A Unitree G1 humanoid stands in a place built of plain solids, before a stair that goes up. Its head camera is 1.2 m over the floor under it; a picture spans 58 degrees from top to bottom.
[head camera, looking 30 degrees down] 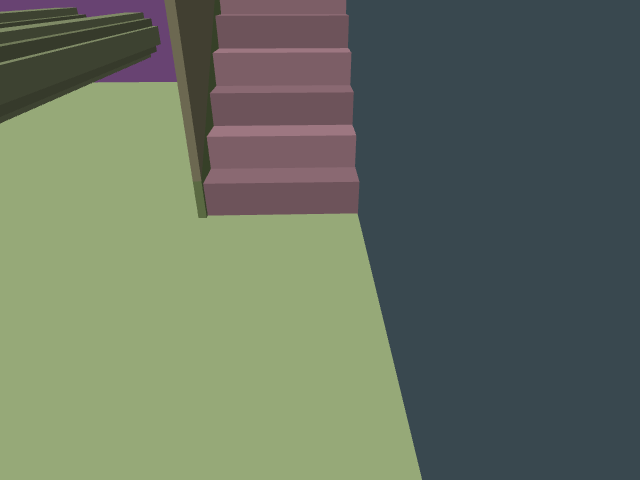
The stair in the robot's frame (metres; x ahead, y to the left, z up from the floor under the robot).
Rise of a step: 0.21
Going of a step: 0.24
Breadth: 0.93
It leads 2 degrees to the left of straight ahead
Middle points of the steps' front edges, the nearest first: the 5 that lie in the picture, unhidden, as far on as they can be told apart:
2.39 0.23 0.21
2.64 0.24 0.42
2.88 0.24 0.63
3.13 0.25 0.84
3.37 0.26 1.05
